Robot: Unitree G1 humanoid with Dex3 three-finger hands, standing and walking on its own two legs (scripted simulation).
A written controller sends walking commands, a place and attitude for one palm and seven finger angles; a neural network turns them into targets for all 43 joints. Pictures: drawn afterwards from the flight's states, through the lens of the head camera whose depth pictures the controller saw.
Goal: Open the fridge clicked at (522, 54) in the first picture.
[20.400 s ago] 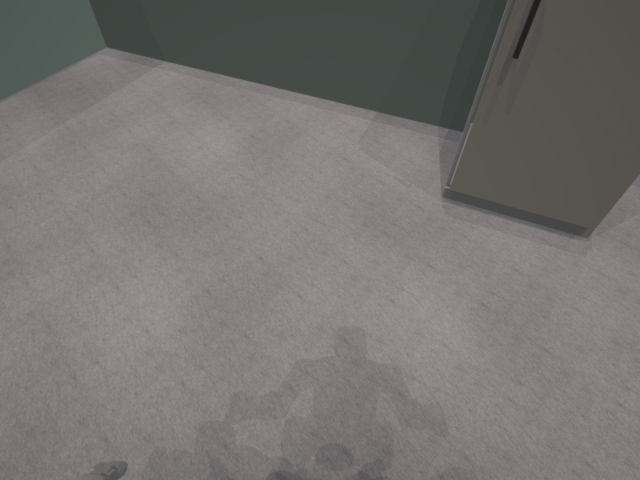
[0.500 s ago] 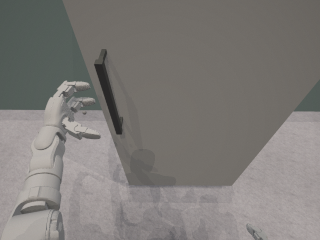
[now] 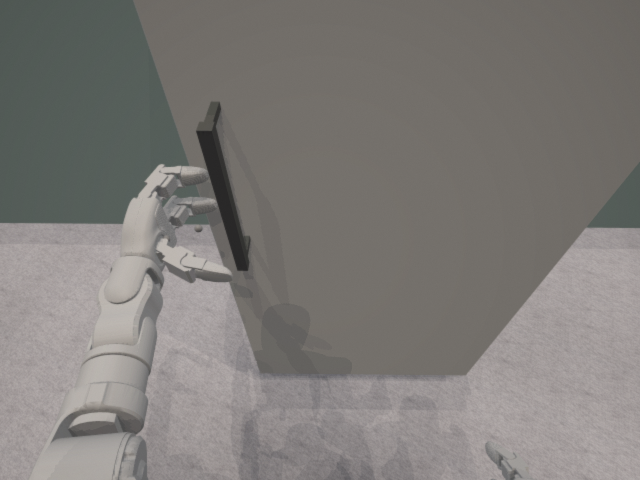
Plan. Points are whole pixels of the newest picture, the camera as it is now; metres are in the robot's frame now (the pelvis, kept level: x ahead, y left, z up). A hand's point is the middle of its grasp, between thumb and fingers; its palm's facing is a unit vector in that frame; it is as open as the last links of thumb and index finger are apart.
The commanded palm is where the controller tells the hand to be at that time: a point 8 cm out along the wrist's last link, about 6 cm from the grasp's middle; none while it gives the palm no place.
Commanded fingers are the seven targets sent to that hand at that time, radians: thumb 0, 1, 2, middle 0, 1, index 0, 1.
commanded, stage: feel for the door with the fingertips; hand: left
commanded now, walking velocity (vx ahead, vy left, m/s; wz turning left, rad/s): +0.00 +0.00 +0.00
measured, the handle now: (230, 199) +0.46 +0.14 +0.10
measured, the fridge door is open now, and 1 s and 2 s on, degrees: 0 0 0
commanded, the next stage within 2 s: slide the fingers in behind the handle in 0.34 s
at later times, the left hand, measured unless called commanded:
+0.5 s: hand (200, 216) +0.41 +0.17 +0.10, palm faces +0.03 -1.00 -0.01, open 13.8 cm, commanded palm +0.39 +0.22 +0.10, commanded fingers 0.00 -0.50 0.30 -0.30 -1.20 -0.30 -1.20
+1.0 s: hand (208, 224) +0.40 +0.16 +0.10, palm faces +0.01 -1.00 +0.00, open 14.0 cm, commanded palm +0.37 +0.21 +0.10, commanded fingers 0.00 -0.50 0.30 -0.30 -1.20 -0.30 -1.20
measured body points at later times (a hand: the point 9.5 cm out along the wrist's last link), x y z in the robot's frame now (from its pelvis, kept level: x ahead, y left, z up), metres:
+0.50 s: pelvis -0.01 +0.00 +0.00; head +0.04 -0.01 +0.45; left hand +0.41 +0.22 +0.11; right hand +0.08 -0.26 -0.12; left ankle -0.02 +0.12 -0.72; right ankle +0.04 -0.13 -0.72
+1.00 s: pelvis -0.01 +0.00 +0.00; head +0.03 -0.01 +0.45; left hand +0.40 +0.21 +0.10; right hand +0.10 -0.25 -0.11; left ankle -0.02 +0.12 -0.72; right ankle +0.04 -0.13 -0.72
